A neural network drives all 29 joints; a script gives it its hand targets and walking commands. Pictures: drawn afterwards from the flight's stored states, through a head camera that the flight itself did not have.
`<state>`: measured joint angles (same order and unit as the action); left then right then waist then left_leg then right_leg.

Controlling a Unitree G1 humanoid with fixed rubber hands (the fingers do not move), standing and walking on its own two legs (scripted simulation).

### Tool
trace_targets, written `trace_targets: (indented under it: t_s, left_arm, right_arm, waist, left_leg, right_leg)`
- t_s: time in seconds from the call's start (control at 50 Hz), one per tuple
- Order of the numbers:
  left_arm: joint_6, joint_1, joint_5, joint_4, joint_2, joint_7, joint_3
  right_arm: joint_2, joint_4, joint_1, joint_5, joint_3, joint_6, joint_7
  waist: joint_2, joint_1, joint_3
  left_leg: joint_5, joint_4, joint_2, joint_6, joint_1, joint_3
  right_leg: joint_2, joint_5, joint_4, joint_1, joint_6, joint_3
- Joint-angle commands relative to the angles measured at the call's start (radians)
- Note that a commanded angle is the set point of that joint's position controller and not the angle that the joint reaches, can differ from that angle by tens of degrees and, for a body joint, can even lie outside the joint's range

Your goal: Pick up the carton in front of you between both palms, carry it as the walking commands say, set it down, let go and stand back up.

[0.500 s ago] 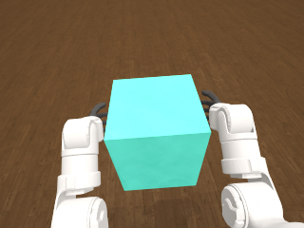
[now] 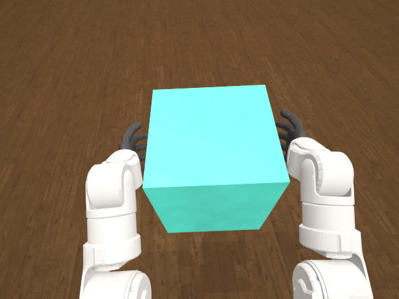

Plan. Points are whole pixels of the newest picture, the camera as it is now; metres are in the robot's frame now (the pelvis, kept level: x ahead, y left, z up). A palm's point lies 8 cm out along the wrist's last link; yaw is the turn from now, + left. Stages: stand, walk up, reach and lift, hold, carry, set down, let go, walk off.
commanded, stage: carry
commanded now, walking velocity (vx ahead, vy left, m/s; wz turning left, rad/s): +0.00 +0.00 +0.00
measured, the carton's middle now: (211, 166) +0.38 -0.02 +0.06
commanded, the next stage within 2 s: none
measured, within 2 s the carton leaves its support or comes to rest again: neither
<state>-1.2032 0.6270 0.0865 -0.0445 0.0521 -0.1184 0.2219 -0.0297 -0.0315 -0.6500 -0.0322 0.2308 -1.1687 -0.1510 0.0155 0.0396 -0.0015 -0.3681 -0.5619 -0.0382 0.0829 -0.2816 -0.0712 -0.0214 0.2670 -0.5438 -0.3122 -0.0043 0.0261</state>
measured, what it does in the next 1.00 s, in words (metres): walks ahead: right foot, then left foot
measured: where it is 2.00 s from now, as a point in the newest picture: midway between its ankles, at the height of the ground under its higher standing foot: outside the picture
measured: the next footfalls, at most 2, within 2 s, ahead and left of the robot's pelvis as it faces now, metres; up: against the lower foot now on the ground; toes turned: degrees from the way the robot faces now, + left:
right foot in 0.48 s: +0.09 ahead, -0.09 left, +0.01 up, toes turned -6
left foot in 0.74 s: +0.29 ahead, +0.06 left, +0.00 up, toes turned +6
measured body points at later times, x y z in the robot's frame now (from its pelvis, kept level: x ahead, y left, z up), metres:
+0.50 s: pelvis +0.11 -0.03 +0.03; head +0.15 -0.03 +0.47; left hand +0.48 +0.13 +0.13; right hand +0.49 -0.17 +0.13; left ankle -0.01 +0.06 -0.65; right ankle +0.06 -0.09 -0.72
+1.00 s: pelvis +0.24 -0.03 +0.00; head +0.29 -0.03 +0.45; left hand +0.61 +0.12 +0.09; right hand +0.61 -0.18 +0.10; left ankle +0.25 +0.06 -0.73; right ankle +0.16 -0.12 -0.73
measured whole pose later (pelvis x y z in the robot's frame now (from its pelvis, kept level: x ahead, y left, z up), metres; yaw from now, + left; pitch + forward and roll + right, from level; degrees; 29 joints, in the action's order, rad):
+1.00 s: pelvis +0.24 -0.03 +0.00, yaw -1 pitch +6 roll +1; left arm -1.19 0.60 0.06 0.01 0.04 -0.13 0.24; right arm -0.04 0.04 -0.65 -0.05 0.22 -1.16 -0.15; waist -0.01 0.00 0.00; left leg -0.26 -0.56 -0.01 0.06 -0.41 -0.12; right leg 0.01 0.38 -0.59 -0.29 0.04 0.04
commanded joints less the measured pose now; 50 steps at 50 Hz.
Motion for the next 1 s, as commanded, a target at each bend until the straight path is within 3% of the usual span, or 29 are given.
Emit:
trace_targets:
  t_s: [0.0,0.06,0.08,0.18,0.2,0.28,0.34,0.36,0.38,0.4,0.42,0.44,0.46,0.48,0.5,0.52,0.54,0.6,0.64,0.66,0.68,0.7,0.72,0.76,0.8,0.82,0.84,0.9,0.98]
  left_arm:
    - [0.003,0.674,-0.362,0.072,0.959,0.234,-0.677]
    - [0.018,0.677,-0.354,0.076,0.964,0.243,-0.654]
    - [0.024,0.719,-0.378,0.078,0.992,0.250,-0.671]
    - [0.033,0.902,-0.488,0.014,1.065,0.235,-0.681]
    - [0.035,0.897,-0.491,0.007,1.064,0.234,-0.710]
    - [0.017,0.753,-0.496,0.071,1.052,0.224,-0.624]
    - [0.020,0.753,-0.482,0.031,1.033,0.219,-0.633]
    - [0.015,0.770,-0.466,0.037,1.055,0.215,-0.654]
    - [0.011,0.761,-0.473,0.036,1.075,0.214,-0.612]
    - [0.015,0.799,-0.482,-0.048,1.059,0.219,-0.615]
    - [0.016,0.759,-0.460,-0.022,1.040,0.218,-0.603]
    - [0.035,0.793,-0.456,-0.095,0.977,0.204,-0.573]
    - [0.016,0.786,-0.465,-0.059,1.037,0.205,-0.628]
    - [0.020,0.766,-0.437,-0.061,1.021,0.206,-0.623]
    - [0.011,0.817,-0.442,-0.110,0.951,0.206,-0.598]
    - [0.001,0.856,-0.464,-0.166,0.976,0.207,-0.645]
    - [-0.019,0.744,-0.426,-0.034,0.950,0.211,-0.630]
    - [-0.016,0.711,-0.426,-0.052,0.928,0.228,-0.640]
    - [-0.015,0.568,-0.368,0.096,0.936,0.240,-0.603]
    - [-0.002,0.616,-0.371,0.064,0.963,0.250,-0.602]
    - [0.018,0.662,-0.351,0.041,0.980,0.254,-0.626]
    - [0.030,0.792,-0.416,-0.036,1.017,0.258,-0.681]
    - [0.039,0.883,-0.435,-0.105,1.026,0.255,-0.728]
    - [0.050,0.899,-0.481,-0.155,1.067,0.243,-0.751]
    - [0.054,0.798,-0.466,-0.111,1.088,0.223,-0.726]
    - [0.058,0.843,-0.473,-0.178,1.051,0.218,-0.722]
    - [0.053,0.782,-0.488,-0.112,1.078,0.220,-0.716]
    - [0.035,0.653,-0.435,-0.016,1.012,0.222,-0.681]
    - [0.026,0.744,-0.448,-0.050,1.010,0.248,-0.718]
  right_arm:
    - [-1.041,0.126,-0.616,0.384,-0.698,-0.045,0.300]
    - [-1.080,0.256,-0.570,0.358,-0.649,-0.042,0.316]
    - [-1.073,0.242,-0.585,0.363,-0.642,-0.024,0.314]
    - [-1.120,0.070,-0.759,0.412,-0.656,0.004,0.273]
    - [-1.091,0.131,-0.717,0.401,-0.612,-0.013,0.262]
    - [-1.062,0.136,-0.586,0.370,-0.606,-0.036,0.229]
    - [-1.075,0.138,-0.576,0.364,-0.614,-0.047,0.231]
    - [-1.068,0.048,-0.671,0.379,-0.610,-0.031,0.236]
    - [-1.079,0.076,-0.659,0.396,-0.644,-0.036,0.233]
    - [-1.084,0.015,-0.683,0.399,-0.651,-0.027,0.232]
    - [-1.117,-0.098,-0.794,0.434,-0.703,-0.020,0.230]
    - [-1.156,-0.056,-0.766,0.483,-0.751,-0.025,0.239]
    - [-1.138,-0.053,-0.760,0.455,-0.736,-0.022,0.239]
    - [-1.113,-0.147,-0.836,0.473,-0.762,-0.020,0.235]
    - [-1.101,0.021,-0.734,0.474,-0.734,-0.049,0.236]
    - [-1.109,-0.084,-0.761,0.462,-0.735,-0.025,0.227]
    - [-1.060,0.037,-0.672,0.415,-0.698,-0.053,0.217]
    - [-1.064,0.117,-0.583,0.371,-0.675,-0.055,0.230]
    - [-1.091,0.125,-0.611,0.385,-0.714,-0.049,0.256]
    - [-1.128,0.171,-0.551,0.381,-0.688,-0.043,0.273]
    - [-1.169,0.119,-0.665,0.426,-0.729,-0.022,0.283]
    - [-1.150,0.042,-0.706,0.428,-0.707,0.003,0.293]
    - [-1.183,0.026,-0.784,0.463,-0.720,0.018,0.293]
    - [-1.184,-0.027,-0.777,0.453,-0.734,0.034,0.281]
    - [-1.190,-0.098,-0.799,0.478,-0.737,0.043,0.261]
    - [-1.139,-0.077,-0.773,0.450,-0.737,0.033,0.252]
    - [-1.102,-0.192,-0.805,0.442,-0.744,0.031,0.240]
    - [-1.093,0.063,-0.534,0.394,-0.723,-0.006,0.248]
    - [-1.066,0.046,-0.592,0.377,-0.733,-0.007,0.264]
  waist:
    - [0.033,-0.033,-0.504]
    - [0.079,-0.022,-0.465]
    - [0.104,-0.015,-0.495]
    - [-0.088,-0.028,-0.452]
    - [-0.048,-0.027,-0.422]
    - [0.027,-0.032,-0.439]
    - [0.246,0.031,-0.427]
    - [0.281,0.046,-0.452]
    - [0.203,-0.017,-0.480]
    - [0.061,-0.088,-0.515]
    - [-0.321,-0.123,-0.506]
    - [-0.452,-0.086,-0.517]
    - [-0.184,-0.096,-0.503]
    - [-0.168,-0.091,-0.525]
    - [-0.178,-0.046,-0.418]
    - [-0.105,-0.061,-0.458]
    - [-0.159,-0.004,-0.418]
    - [-0.106,-0.046,-0.446]
    - [-0.207,-0.059,-0.436]
    - [-0.204,-0.009,-0.447]
    - [-0.070,0.013,-0.507]
    - [0.196,0.016,-0.597]
    - [0.267,0.028,-0.673]
    - [0.151,-0.009,-0.600]
    - [0.065,-0.034,-0.594]
    - [0.080,-0.052,-0.626]
    - [-0.022,-0.043,-0.646]
    - [-0.110,-0.024,-0.669]
    - [-0.024,-0.041,-0.573]
  left_leg:
    - [0.882,-0.023,0.134,-0.045,0.239,0.067]
    - [1.294,-0.054,0.214,-0.013,0.373,0.127]
    - [1.326,-0.092,0.204,0.012,0.404,0.116]
    - [0.717,-0.029,0.091,-0.072,0.122,0.025]
    - [0.573,0.049,0.067,-0.082,0.102,-0.005]
    - [1.078,0.087,0.057,-0.074,0.358,-0.028]
    - [1.785,-0.105,0.178,0.014,0.794,0.123]
    - [1.883,-0.136,0.171,0.009,0.800,0.124]
    - [1.790,-0.216,0.147,0.010,0.707,0.083]
    - [1.427,-0.354,0.106,-0.031,0.306,0.026]
    - [0.299,-0.619,-0.027,-0.121,-0.386,-0.042]
    - [-0.264,-0.670,-0.042,-0.085,-0.533,-0.006]
    - [-0.189,-0.622,-0.001,-0.047,-0.500,0.016]
    - [-0.151,-0.536,0.039,-0.026,-0.338,0.096]
    - [-0.064,-0.473,0.041,-0.053,-0.255,0.099]
    - [0.015,-0.417,0.001,-0.050,-0.307,0.036]
    - [0.054,-0.380,-0.003,-0.047,-0.318,0.004]
    - [0.100,-0.230,-0.055,-0.067,-0.335,-0.117]
    - [0.275,0.035,-0.050,-0.076,-0.215,-0.124]
    - [0.482,0.144,0.001,-0.055,0.008,-0.074]
    - [0.950,0.095,0.114,-0.007,0.269,0.022]
    - [1.530,-0.044,0.277,0.101,0.537,0.217]
    - [1.603,-0.021,0.349,0.187,0.593,0.303]
    - [1.120,0.044,0.321,0.157,0.415,0.246]
    - [1.059,0.014,0.251,0.122,0.407,0.168]
    - [1.024,-0.010,0.255,0.084,0.355,0.125]
    - [0.854,-0.008,0.227,0.059,0.280,0.102]
    - [0.475,-0.032,0.172,-0.001,0.183,0.069]
    - [0.904,-0.061,0.176,0.018,0.200,0.049]
  right_leg:
    - [-0.102,-0.627,-0.083,0.163,0.036,0.008]
    - [-0.009,-0.196,-0.050,-0.009,-0.007,0.064]
    - [-0.005,-0.268,-0.013,-0.008,0.002,0.059]
    - [-0.076,-0.816,-0.067,0.257,0.056,0.001]
    - [-0.081,-0.839,-0.053,0.256,0.061,-0.011]
    - [0.023,-0.640,-0.137,0.082,0.022,0.112]
    - [0.099,0.202,0.002,-0.371,-0.006,0.215]
    - [0.106,0.164,0.040,-0.327,0.005,0.213]
    - [0.113,0.042,0.213,-0.214,-0.001,0.194]
    - [0.046,-0.486,0.332,0.253,0.008,0.148]
    - [-0.092,-1.333,0.197,0.867,0.092,-0.004]
    - [-0.252,-1.661,0.010,0.889,0.172,-0.084]
    - [-0.255,-1.462,0.025,0.792,0.155,-0.078]
    - [-0.286,-1.258,0.032,0.641,0.181,-0.109]
    - [-0.247,-1.040,0.078,0.427,0.162,-0.062]
    - [-0.201,-0.959,0.076,0.500,0.162,0.000]
    - [-0.188,-1.006,0.090,0.475,0.148,0.028]
    - [-0.155,-1.152,0.028,0.533,0.131,0.055]
    - [-0.119,-1.135,-0.085,0.524,0.114,0.065]
    - [-0.127,-0.950,-0.163,0.362,0.090,0.096]
    - [-0.063,-0.645,-0.289,0.149,0.046,0.094]
    - [0.019,-0.001,-0.381,-0.087,0.012,0.056]
    - [0.050,0.312,-0.429,-0.140,0.032,-0.015]
    - [0.009,0.355,-0.296,-0.070,0.069,-0.080]
    - [0.008,0.208,0.026,-0.055,0.051,-0.016]
    - [-0.032,0.035,0.122,0.102,0.049,-0.012]
    - [-0.054,-0.176,0.065,0.192,0.043,-0.049]
    - [-0.141,-0.757,-0.049,0.274,0.112,-0.085]
    - [-0.099,-0.588,-0.116,0.169,0.045,-0.055]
